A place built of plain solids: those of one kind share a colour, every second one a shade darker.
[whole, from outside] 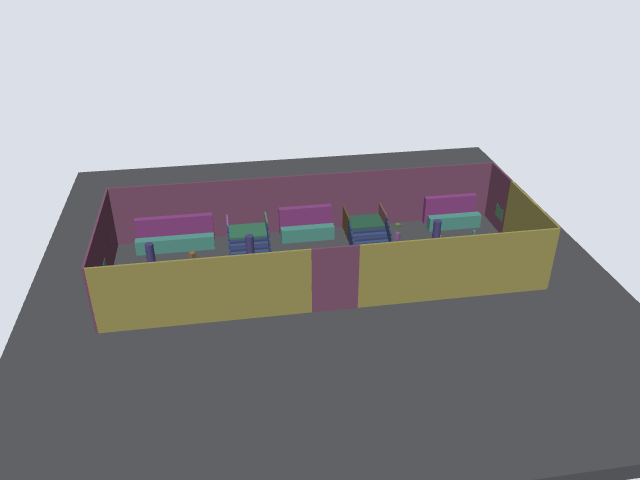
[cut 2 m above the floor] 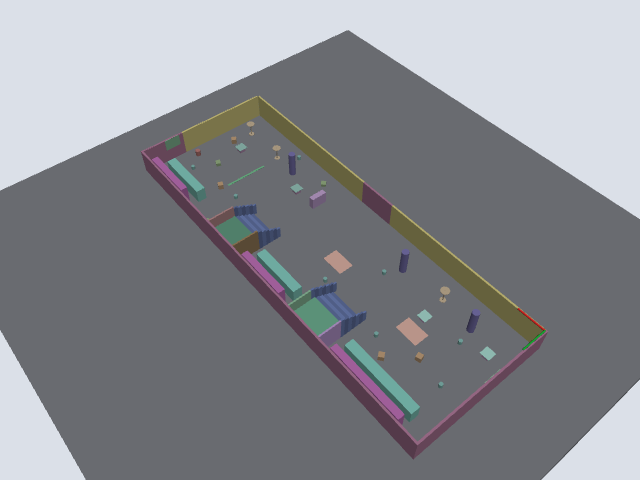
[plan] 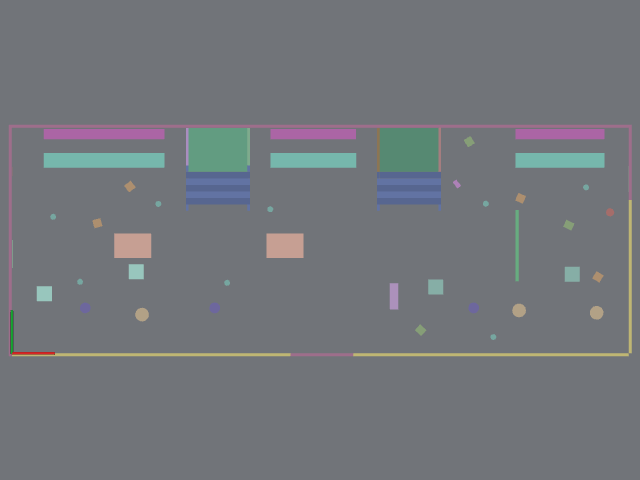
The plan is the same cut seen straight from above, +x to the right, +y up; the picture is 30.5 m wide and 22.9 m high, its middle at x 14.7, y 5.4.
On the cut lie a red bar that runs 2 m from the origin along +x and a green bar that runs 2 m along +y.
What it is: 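An arena's concourse; 29.4 x 10.8 m, 4.7 m high; 2 ways up to the stands, each 6 risers of 0.162 m, 2.8 m broad, between cheek walls; counters 1.10 m high; standing tables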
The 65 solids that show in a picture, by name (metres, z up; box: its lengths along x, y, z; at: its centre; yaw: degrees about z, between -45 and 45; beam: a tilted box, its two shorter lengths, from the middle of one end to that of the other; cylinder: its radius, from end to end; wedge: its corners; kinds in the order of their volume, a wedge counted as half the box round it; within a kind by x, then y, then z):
{
 "wall_1": {"box": [0.15, 11.05, 4.75], "at": [-0.07, 5.38, 2.33]},
 "wall_2": {"box": [29.73, 0.15, 4.75], "at": [14.71, 10.82, 2.33]},
 "wall_3": {"box": [3.0, 0.15, 4.75], "at": [14.79, -0.07, 2.33]},
 "wall_4": {"box": [0.15, 3.59, 4.75], "at": [29.5, 9.11, 2.33]},
 "window_wall_1": {"box": [13.29, 0.15, 4.75], "at": [6.64, -0.07, 2.33]},
 "window_wall_2": {"box": [13.14, 0.15, 4.75], "at": [22.86, -0.07, 2.33]},
 "window_wall_3": {"box": [0.15, 7.31, 4.75], "at": [29.5, 3.65, 2.33]},
 "standback_1": {"box": [5.76, 0.5, 2.25], "at": [4.4, 10.45, 1.07]},
 "standback_2": {"box": [4.09, 0.5, 2.25], "at": [14.38, 10.45, 1.07]},
 "standback_3": {"box": [4.24, 0.5, 2.25], "at": [26.15, 10.45, 1.07]},
 "vom_1": {"box": [2.81, 2.1, 1.02], "at": [9.83, 9.7, 0.46]},
 "vom_2": {"box": [2.81, 2.1, 1.02], "at": [18.95, 9.7, 0.46]},
 "stand_1": {"box": [5.76, 0.7, 1.15], "at": [4.4, 9.2, 0.53]},
 "stand_2": {"box": [4.09, 0.7, 1.15], "at": [14.38, 9.2, 0.53]},
 "stand_3": {"box": [4.24, 0.7, 1.15], "at": [26.15, 9.2, 0.53]},
 "vomf_1": {"box": [0.12, 0.31, 1.13], "at": [8.37, 7.25, 0.52]},
 "vomf_2": {"box": [0.12, 0.31, 1.29], "at": [8.37, 7.56, 0.6]},
 "vomf_3": {"box": [0.12, 0.31, 1.46], "at": [8.37, 7.87, 0.68]},
 "vomf_4": {"box": [0.12, 0.31, 1.62], "at": [8.37, 8.18, 0.76]},
 "vomf_5": {"box": [0.12, 0.31, 1.78], "at": [8.37, 8.49, 0.84]},
 "vomf_6": {"box": [0.12, 0.3, 1.94], "at": [8.37, 8.8, 0.92]},
 "vomf_7": {"box": [2.81, 0.31, 0.21], "at": [9.83, 7.25, 0.06]},
 "vomf_8": {"box": [2.81, 0.31, 0.37], "at": [9.83, 7.56, 0.14]},
 "vomf_9": {"box": [2.81, 0.31, 0.54], "at": [9.83, 7.87, 0.22]},
 "vomf_10": {"box": [2.81, 0.31, 0.7], "at": [9.83, 8.18, 0.3]},
 "vomf_11": {"box": [2.81, 0.31, 0.86], "at": [9.83, 8.49, 0.38]},
 "vomf_12": {"box": [0.12, 0.3, 1.94], "at": [11.29, 8.8, 0.92]},
 "vomf_13": {"box": [0.12, 0.31, 1.13], "at": [17.48, 7.25, 0.52]},
 "vomf_14": {"box": [0.12, 0.31, 1.29], "at": [17.48, 7.56, 0.6]},
 "vomf_15": {"box": [0.12, 0.31, 1.46], "at": [17.48, 7.87, 0.68]},
 "vomf_16": {"box": [0.12, 0.31, 1.62], "at": [17.48, 8.18, 0.76]},
 "vomf_17": {"box": [0.12, 0.31, 1.78], "at": [17.48, 8.49, 0.84]},
 "vomf_18": {"box": [2.81, 0.31, 0.21], "at": [18.95, 7.25, 0.06]},
 "vomf_19": {"box": [2.81, 0.31, 0.37], "at": [18.95, 7.56, 0.14]},
 "vomf_20": {"box": [2.81, 0.31, 0.54], "at": [18.95, 7.87, 0.22]},
 "vomf_21": {"box": [2.81, 0.31, 0.7], "at": [18.95, 8.18, 0.3]},
 "vomf_22": {"box": [2.81, 0.31, 0.86], "at": [18.95, 8.49, 0.38]},
 "column_1": {"cylinder": 0.26, "from": [3.5, 2.16, 0.0], "to": [3.5, 2.16, 4.7]},
 "column_2": {"cylinder": 0.26, "from": [9.68, 2.16, 0.0], "to": [9.68, 2.16, 4.7]},
 "column_3": {"cylinder": 0.26, "from": [22.03, 2.16, 0.0], "to": [22.03, 2.16, 4.7]},
 "recycling_station_1": {"box": [0.42, 1.26, 1.0], "at": [18.23, 2.71, 0.45]},
 "vomc0a_1": {"box": [0.12, 2.1, 1.94], "at": [8.37, 9.7, 0.92]},
 "vomc0b_1": {"box": [0.12, 2.1, 1.94], "at": [11.29, 9.7, 0.92]},
 "vomc1a_1": {"box": [0.12, 2.1, 1.94], "at": [17.48, 9.7, 0.92]},
 "vomc1b_1": {"box": [0.12, 2.1, 1.94], "at": [20.41, 9.7, 0.92]},
 "ottoman_1": {"box": [0.4, 0.4, 0.47], "at": [4.08, 6.2, 0.18], "yaw": 16.0},
 "ottoman_2": {"box": [0.4, 0.4, 0.47], "at": [5.63, 7.95, 0.18], "yaw": 38.2},
 "ottoman_3": {"box": [0.4, 0.4, 0.47], "at": [24.27, 7.39, 0.18], "yaw": -23.6},
 "ottoman_4": {"box": [0.4, 0.4, 0.47], "at": [27.96, 3.64, 0.18], "yaw": -31.4},
 "floor_mat_1": {"box": [1.77, 1.17, 0.06], "at": [5.77, 5.13, -0.02]},
 "floor_mat_2": {"box": [1.77, 1.17, 0.06], "at": [13.03, 5.13, -0.02]},
 "box_cardboard_1": {"box": [0.42, 0.39, 0.27], "at": [19.5, 1.1, 0.08], "yaw": -42.9},
 "box_cardboard_2": {"box": [0.38, 0.41, 0.27], "at": [21.82, 10.09, 0.09], "yaw": 31.5},
 "box_cardboard_3": {"box": [0.43, 0.37, 0.33], "at": [26.57, 6.11, 0.11], "yaw": -24.5},
 "table_top_1": {"box": [0.72, 0.72, 0.04], "at": [1.55, 2.84, 0.38]},
 "table_top_2": {"box": [0.72, 0.72, 0.04], "at": [5.93, 3.88, 0.38]},
 "table_top_3": {"box": [0.72, 0.72, 0.04], "at": [20.22, 3.16, 0.38]},
 "table_top_4": {"box": [0.72, 0.72, 0.04], "at": [26.73, 3.77, 0.38]},
 "drum_1": {"cylinder": 0.2, "from": [28.54, 6.72, 0.0], "to": [28.54, 6.72, 0.46]},
 "suitcase_1": {"box": [0.22, 0.38, 0.65], "at": [21.23, 8.07, 0.27], "yaw": 38.0},
 "strip_1": {"box": [0.16, 3.4, 0.07], "at": [24.1, 5.13, -0.01]},
 "hung_picture_1": {"box": [0.025, 1.26, 0.98], "at": [29.41, 8.28, 1.55]},
 "bar_table_1": {"cylinder": 0.33, "from": [6.21, 1.84, 1.03], "to": [6.21, 1.84, 1.06]},
 "bar_table_2": {"cylinder": 0.33, "from": [24.2, 2.04, 1.03], "to": [24.2, 2.04, 1.06]},
 "bar_table_3": {"cylinder": 0.33, "from": [27.9, 1.93, 1.03], "to": [27.9, 1.93, 1.06]}
}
